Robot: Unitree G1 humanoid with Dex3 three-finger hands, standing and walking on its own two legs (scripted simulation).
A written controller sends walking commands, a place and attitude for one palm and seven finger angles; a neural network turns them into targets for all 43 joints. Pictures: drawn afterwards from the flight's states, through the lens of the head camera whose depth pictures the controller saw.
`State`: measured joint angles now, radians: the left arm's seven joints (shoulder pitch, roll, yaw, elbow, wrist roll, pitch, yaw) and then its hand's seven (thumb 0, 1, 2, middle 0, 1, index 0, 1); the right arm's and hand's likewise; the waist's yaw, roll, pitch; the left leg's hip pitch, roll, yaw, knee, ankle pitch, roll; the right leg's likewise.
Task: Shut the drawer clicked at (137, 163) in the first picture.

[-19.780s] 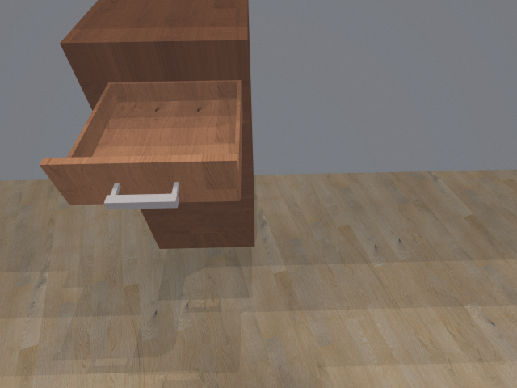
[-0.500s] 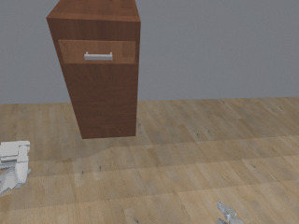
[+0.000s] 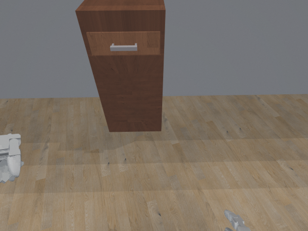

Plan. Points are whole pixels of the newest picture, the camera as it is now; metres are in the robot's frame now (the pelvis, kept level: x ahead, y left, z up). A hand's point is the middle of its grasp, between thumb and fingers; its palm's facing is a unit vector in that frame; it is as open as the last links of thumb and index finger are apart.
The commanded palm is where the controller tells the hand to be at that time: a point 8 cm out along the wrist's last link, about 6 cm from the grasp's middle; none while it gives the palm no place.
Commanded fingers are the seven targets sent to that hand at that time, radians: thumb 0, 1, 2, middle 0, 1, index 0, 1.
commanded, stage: stop stepping back and stand still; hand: left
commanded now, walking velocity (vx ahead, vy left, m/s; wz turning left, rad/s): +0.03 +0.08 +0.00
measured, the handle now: (124, 46) +1.00 +0.20 +0.02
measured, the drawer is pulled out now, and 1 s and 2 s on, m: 0.00 0.00 0.00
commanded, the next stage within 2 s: let the arm hang, fingers relaxed in 1.28 s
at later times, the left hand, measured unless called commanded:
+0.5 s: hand (35, 147) +0.23 +0.24 +0.18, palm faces +0.35 -0.79 -0.51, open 3.2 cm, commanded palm +0.17 +0.29 +0.20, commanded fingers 0.00 0.90 0.90 -1.40 -1.60 -1.40 -1.60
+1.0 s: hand (21, 153) +0.22 +0.27 +0.17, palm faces +0.35 -0.81 -0.47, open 3.2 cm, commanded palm +0.17 +0.30 +0.20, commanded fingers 0.00 0.90 0.90 -1.40 -1.60 -1.40 -1.60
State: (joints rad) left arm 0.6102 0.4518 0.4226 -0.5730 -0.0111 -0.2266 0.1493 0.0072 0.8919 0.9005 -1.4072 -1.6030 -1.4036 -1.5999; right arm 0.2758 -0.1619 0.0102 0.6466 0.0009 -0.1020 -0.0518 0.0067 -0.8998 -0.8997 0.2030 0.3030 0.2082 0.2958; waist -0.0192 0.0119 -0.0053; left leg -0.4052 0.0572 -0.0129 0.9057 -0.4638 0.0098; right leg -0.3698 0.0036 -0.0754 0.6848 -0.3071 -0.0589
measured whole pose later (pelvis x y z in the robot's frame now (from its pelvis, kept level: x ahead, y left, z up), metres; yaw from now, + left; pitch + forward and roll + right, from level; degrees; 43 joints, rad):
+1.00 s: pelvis +0.03 +0.02 +0.03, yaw +0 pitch +0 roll -1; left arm 0.65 0.37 0.34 -0.52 -0.03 -0.20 0.15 0.01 0.89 0.90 -1.40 -1.60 -1.40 -1.60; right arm 0.21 -0.20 0.01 0.60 0.01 -0.06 -0.08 0.01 -0.90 -0.90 0.20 0.30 0.21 0.30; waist -0.01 0.01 0.01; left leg -0.21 0.01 0.06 0.46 -0.25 0.02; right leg -0.22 0.02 -0.04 0.43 -0.21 -0.02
